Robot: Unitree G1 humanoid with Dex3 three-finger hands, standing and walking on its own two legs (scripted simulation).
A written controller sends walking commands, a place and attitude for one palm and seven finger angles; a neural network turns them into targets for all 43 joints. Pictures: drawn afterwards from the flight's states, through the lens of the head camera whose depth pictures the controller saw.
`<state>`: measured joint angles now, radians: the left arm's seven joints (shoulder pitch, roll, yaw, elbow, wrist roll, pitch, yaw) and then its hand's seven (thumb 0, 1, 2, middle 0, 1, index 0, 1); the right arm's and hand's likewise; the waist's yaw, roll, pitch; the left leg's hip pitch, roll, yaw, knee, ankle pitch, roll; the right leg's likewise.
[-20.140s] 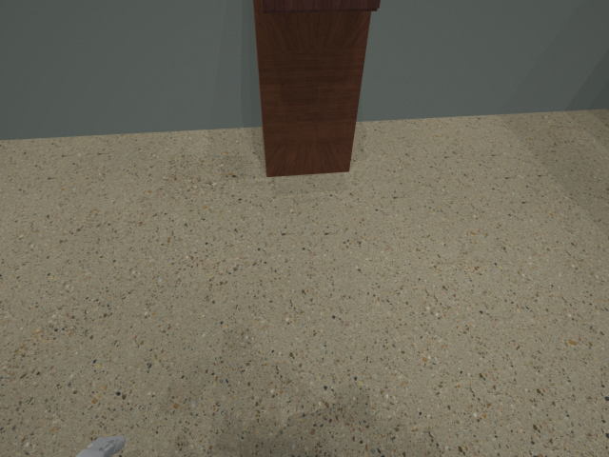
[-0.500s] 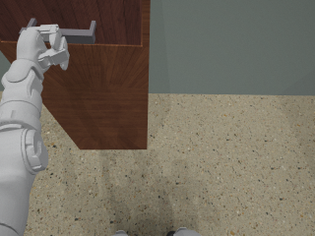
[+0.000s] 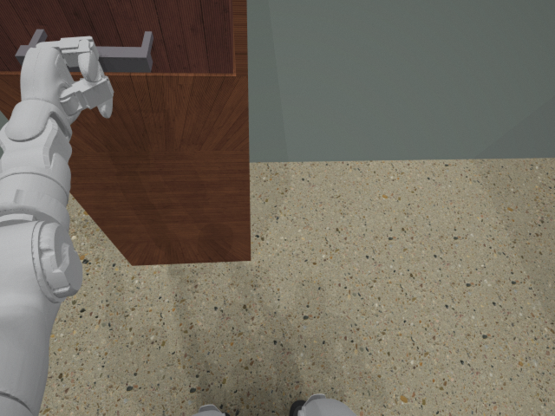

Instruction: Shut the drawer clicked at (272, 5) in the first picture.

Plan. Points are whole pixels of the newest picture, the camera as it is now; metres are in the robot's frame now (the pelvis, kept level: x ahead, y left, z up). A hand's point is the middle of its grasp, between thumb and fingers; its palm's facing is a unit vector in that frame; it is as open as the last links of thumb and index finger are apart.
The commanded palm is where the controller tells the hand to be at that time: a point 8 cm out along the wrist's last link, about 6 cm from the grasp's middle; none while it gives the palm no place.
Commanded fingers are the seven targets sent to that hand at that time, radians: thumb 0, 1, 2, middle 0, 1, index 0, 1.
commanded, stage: pull the fist back off the drawer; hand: left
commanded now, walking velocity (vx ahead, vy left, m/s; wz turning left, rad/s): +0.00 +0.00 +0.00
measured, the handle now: (91, 48) +0.61 +0.21 +0.15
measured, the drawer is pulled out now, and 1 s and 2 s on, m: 0.00 0.00 0.00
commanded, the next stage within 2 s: draw the hand back to the body in 0.36 s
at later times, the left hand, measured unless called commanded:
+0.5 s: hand (97, 92) +0.51 +0.19 +0.16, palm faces -0.01 -1.00 -0.02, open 3.3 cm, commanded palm +0.47 +0.23 +0.15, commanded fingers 0.00 0.90 0.90 -1.40 -1.60 -1.40 -1.60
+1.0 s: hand (40, 180) +0.36 +0.21 +0.18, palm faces +0.01 -1.00 -0.07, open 3.3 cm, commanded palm +0.33 +0.26 +0.17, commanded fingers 0.00 0.90 0.90 -1.40 -1.60 -1.40 -1.60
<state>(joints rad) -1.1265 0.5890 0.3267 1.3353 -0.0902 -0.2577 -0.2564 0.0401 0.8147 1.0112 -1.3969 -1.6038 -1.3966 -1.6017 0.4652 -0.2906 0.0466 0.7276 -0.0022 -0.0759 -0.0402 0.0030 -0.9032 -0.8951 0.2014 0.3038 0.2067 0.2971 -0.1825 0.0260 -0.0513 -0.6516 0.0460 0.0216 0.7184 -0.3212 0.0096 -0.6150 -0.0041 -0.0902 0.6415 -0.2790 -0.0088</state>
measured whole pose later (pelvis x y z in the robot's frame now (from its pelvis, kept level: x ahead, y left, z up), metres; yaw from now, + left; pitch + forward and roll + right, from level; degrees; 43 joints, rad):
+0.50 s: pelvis +0.03 -0.01 +0.01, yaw -2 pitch +12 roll -1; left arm -0.84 0.49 0.38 1.04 -0.14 -0.23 -0.30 0.02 0.90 0.91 -1.40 -1.60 -1.40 -1.60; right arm 0.38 -0.28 0.03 0.63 0.03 0.00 -0.05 0.00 -0.90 -0.90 0.20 0.30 0.21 0.30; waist -0.11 0.03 -0.08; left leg -0.50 0.06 0.06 0.66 -0.36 0.00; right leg -0.49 0.01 -0.05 0.61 -0.32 -0.01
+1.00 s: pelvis +0.03 +0.00 +0.02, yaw +0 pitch +1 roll -1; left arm -0.27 0.35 0.26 0.28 -0.25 0.03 -0.29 0.02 0.90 0.90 -1.40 -1.60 -1.40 -1.60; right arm 0.20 -0.26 0.05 0.56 0.06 -0.05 -0.08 0.01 -0.90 -0.90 0.20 0.30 0.20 0.30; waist 0.03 0.05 -0.06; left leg -0.25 0.03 0.04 0.55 -0.32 0.00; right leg -0.24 -0.01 -0.07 0.52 -0.30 -0.01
